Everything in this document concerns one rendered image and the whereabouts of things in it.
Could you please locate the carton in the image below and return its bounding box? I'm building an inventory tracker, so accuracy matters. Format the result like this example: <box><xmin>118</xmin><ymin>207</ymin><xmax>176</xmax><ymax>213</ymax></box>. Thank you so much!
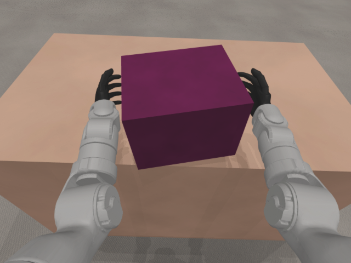
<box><xmin>121</xmin><ymin>45</ymin><xmax>254</xmax><ymax>170</ymax></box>

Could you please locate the right robot hand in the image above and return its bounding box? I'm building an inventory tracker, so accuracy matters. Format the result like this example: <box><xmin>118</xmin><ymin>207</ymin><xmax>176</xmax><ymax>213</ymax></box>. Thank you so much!
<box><xmin>238</xmin><ymin>68</ymin><xmax>271</xmax><ymax>116</ymax></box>

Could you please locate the right robot upper arm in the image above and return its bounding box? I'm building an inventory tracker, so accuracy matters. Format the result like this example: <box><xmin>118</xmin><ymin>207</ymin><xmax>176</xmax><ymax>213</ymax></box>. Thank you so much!
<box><xmin>264</xmin><ymin>181</ymin><xmax>351</xmax><ymax>263</ymax></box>

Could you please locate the robot left forearm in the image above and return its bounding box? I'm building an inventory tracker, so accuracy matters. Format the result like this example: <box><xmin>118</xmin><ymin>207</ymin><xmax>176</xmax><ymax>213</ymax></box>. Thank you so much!
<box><xmin>54</xmin><ymin>100</ymin><xmax>121</xmax><ymax>224</ymax></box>

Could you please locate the left robot upper arm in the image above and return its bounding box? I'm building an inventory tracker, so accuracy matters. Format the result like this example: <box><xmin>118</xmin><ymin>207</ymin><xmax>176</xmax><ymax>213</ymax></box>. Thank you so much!
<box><xmin>4</xmin><ymin>182</ymin><xmax>123</xmax><ymax>263</ymax></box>

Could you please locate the left robot hand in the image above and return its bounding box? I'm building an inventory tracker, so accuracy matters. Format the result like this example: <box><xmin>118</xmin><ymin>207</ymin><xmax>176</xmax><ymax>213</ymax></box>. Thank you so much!
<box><xmin>95</xmin><ymin>68</ymin><xmax>121</xmax><ymax>105</ymax></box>

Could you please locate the pedestal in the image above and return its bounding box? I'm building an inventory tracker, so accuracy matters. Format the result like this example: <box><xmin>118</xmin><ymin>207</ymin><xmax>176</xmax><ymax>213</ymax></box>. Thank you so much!
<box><xmin>0</xmin><ymin>33</ymin><xmax>351</xmax><ymax>241</ymax></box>

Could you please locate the robot right forearm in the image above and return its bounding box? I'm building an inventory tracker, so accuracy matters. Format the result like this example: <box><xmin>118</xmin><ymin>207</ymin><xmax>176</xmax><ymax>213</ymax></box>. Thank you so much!
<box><xmin>252</xmin><ymin>104</ymin><xmax>339</xmax><ymax>223</ymax></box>

